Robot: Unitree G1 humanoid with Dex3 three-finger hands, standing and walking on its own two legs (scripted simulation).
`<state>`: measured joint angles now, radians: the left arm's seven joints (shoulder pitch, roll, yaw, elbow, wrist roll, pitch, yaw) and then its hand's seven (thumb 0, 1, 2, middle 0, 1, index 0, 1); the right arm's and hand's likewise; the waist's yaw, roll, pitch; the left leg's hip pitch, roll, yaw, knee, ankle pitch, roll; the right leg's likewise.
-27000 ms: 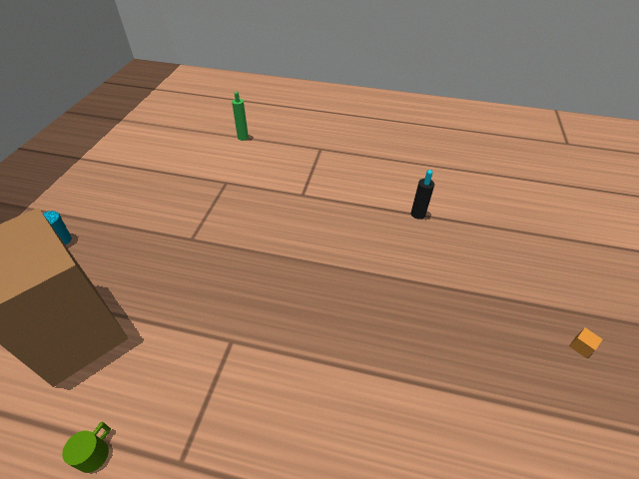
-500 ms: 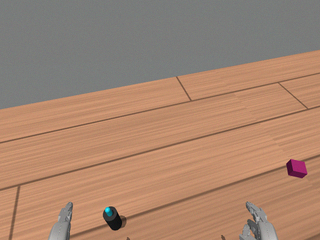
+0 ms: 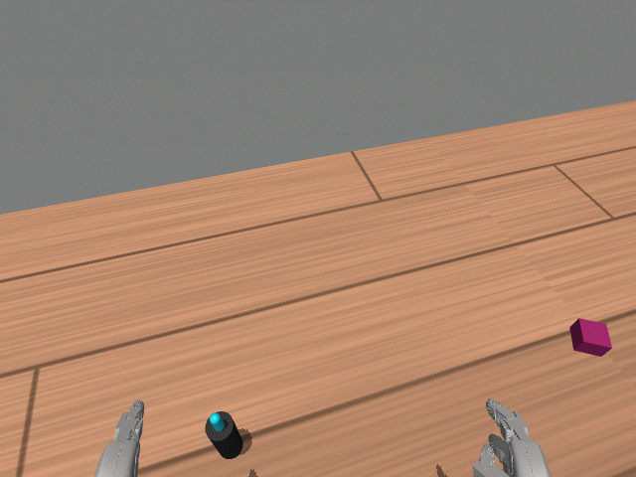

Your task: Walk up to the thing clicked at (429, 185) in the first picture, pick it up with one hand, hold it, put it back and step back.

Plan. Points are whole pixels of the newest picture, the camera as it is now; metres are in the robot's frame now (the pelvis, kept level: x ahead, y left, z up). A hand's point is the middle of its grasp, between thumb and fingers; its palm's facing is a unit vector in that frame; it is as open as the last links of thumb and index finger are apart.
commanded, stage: home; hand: left
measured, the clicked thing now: (223, 432) +0.36 +0.24 -0.60
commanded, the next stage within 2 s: stand in 0.36 s
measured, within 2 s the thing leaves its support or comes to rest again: neither
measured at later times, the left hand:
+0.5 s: hand out of the picture +0.16 +0.18 -0.06, palm faces +0.11 -0.95 -0.28, open 17.6 cm
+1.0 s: hand out of the picture +0.10 +0.24 -0.11, palm faces -0.02 -0.94 -0.34, open 8.2 cm
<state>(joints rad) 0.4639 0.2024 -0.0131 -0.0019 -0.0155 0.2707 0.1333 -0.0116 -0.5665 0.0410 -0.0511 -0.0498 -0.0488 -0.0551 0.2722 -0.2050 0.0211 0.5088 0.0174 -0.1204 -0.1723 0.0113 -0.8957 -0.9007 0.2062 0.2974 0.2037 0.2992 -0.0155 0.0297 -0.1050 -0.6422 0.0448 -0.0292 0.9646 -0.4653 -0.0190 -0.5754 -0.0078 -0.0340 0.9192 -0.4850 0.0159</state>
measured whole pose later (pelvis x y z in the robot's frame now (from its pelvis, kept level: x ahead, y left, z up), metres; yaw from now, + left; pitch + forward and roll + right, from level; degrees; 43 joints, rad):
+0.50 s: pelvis +0.00 +0.00 +0.00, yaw +0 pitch +8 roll -2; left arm 0.47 0.20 -0.01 0.00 -0.01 0.27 0.14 -0.01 -0.57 0.04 -0.05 -0.05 -0.05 -0.06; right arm 0.27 -0.20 0.02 0.51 0.02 -0.12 -0.17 0.01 -0.90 -0.90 0.21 0.30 0.20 0.30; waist -0.01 0.03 -0.11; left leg -0.64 0.04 -0.03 0.97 -0.47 -0.02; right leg -0.57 -0.01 -0.03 0.92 -0.49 0.02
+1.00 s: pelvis -0.01 +0.00 +0.03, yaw +0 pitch +0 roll +0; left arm 0.25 0.32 0.02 0.71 0.04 0.02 0.02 0.00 0.73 0.86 -0.20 -0.29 -0.20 -0.30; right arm 0.20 -0.30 -0.04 0.86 -0.05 -0.01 0.00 0.01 -0.90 -0.90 0.21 0.30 0.20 0.30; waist 0.01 -0.02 0.02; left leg -0.40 0.01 0.00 0.76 -0.36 0.00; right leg -0.36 -0.04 -0.01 0.76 -0.41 0.02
